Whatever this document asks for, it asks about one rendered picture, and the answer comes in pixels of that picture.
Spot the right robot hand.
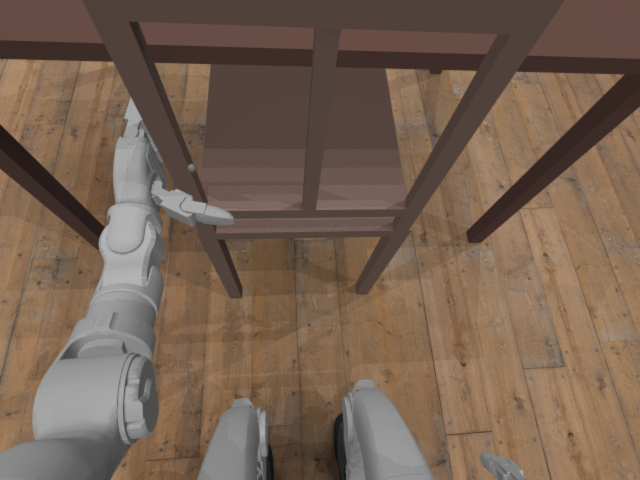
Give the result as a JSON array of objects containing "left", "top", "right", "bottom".
[{"left": 480, "top": 452, "right": 528, "bottom": 480}]

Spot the left robot hand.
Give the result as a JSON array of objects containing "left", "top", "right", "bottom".
[{"left": 113, "top": 77, "right": 234, "bottom": 227}]

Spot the table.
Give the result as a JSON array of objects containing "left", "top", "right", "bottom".
[{"left": 0, "top": 0, "right": 640, "bottom": 250}]

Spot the right robot thigh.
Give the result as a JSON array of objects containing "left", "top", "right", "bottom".
[{"left": 342, "top": 388, "right": 435, "bottom": 480}]

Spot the robot left forearm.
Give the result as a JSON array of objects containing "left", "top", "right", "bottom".
[{"left": 32, "top": 202, "right": 165, "bottom": 440}]

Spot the chair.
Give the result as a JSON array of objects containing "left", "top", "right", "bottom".
[{"left": 82, "top": 0, "right": 565, "bottom": 299}]

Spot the robot left upper arm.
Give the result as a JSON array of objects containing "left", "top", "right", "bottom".
[{"left": 0, "top": 353, "right": 159, "bottom": 480}]

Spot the right robot shin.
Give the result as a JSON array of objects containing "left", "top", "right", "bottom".
[{"left": 344, "top": 380, "right": 389, "bottom": 480}]

